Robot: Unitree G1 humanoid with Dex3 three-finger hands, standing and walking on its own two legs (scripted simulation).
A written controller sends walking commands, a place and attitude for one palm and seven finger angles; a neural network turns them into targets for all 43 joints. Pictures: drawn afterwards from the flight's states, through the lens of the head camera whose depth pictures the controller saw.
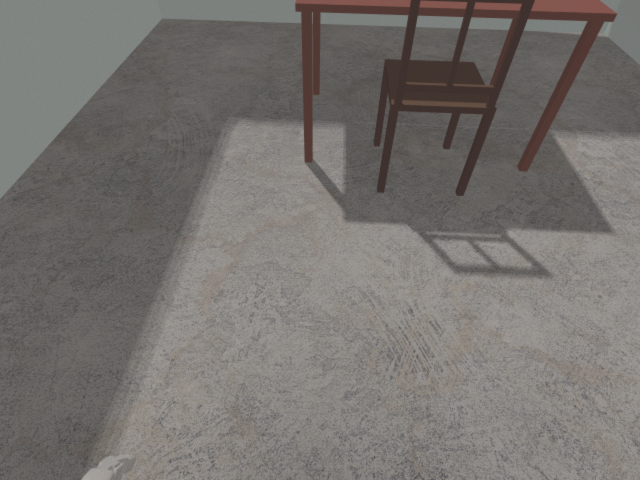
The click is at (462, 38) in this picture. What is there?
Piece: chair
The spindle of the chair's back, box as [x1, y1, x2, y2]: [446, 2, 474, 85]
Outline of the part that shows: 474,2 467,2 446,82 447,85 451,85 453,81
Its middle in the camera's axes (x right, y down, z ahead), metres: +0.49 -0.68 +1.37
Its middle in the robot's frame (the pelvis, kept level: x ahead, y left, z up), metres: +1.49 -0.43 -0.08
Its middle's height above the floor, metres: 0.69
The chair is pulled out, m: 0.00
